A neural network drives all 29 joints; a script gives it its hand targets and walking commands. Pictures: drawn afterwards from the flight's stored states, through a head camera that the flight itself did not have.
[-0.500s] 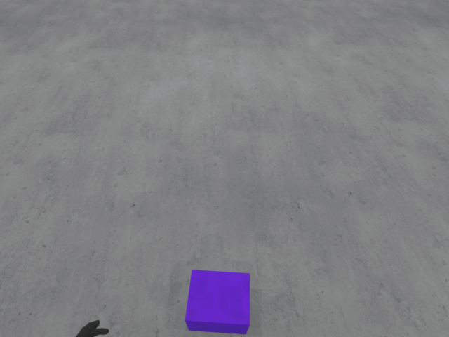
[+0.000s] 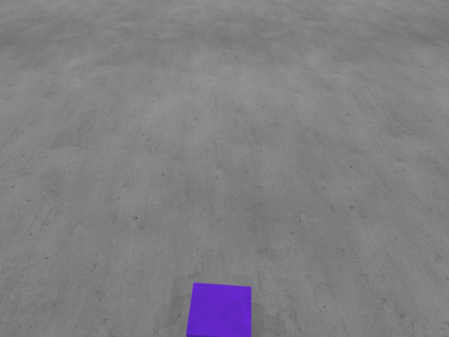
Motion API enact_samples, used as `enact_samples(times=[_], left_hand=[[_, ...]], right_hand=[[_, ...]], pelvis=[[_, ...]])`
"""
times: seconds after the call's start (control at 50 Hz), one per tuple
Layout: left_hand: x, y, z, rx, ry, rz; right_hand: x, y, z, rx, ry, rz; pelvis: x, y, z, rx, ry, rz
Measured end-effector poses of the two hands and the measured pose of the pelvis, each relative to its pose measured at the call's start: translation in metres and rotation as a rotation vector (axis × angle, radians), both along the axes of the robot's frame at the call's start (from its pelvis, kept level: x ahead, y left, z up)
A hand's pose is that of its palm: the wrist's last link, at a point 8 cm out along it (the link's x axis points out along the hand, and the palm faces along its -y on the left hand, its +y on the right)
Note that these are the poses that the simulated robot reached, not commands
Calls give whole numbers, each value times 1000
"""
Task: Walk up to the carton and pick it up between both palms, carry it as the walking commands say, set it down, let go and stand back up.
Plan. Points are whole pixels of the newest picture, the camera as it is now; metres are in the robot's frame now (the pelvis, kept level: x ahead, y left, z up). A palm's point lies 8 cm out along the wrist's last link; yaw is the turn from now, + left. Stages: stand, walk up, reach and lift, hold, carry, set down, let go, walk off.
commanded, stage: walk up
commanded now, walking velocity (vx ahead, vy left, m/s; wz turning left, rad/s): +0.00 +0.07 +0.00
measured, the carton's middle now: (220, 316) +0.38 +0.02 -0.69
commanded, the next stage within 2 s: stand in 0.32 s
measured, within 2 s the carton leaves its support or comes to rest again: neither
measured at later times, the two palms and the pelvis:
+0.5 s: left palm out of the picture +0.01 +0.26 -0.14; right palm out of the picture +0.01 -0.21 -0.13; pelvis -0.01 +0.03 +0.00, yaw +0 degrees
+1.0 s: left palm out of the picture +0.01 +0.24 -0.14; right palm out of the picture +0.00 -0.22 -0.14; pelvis +0.00 +0.01 +0.00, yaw +0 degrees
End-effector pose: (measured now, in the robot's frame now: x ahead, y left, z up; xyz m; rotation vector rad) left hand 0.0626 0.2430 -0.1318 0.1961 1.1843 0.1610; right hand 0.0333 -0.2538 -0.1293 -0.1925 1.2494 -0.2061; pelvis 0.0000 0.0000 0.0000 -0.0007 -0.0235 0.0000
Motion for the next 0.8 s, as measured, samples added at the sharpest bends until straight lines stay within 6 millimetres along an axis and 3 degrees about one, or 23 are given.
enact_samples(times=[0.26, 0.4, 0.6, 0.8], left_hand=[[-27, 48, -4, 47, 76, 28], [-44, 34, -10, -1, 126, 20], [-65, 7, -12, -37, 188, 49], [-63, -5, -11, -33, 203, 57]], right_hand=[[-16, 31, -5, -2, 26, 5], [-24, 41, -2, 6, 47, -5], [-19, 41, -7, 28, 69, -7], [-22, 39, -11, 46, 98, -20]], pelvis=[[-8, 30, -4, 2, 12, -1], [-8, 32, 0, 2, 2, 3], [-3, 25, 2, -3, -10, 5], [3, 15, 3, -4, -12, 2]])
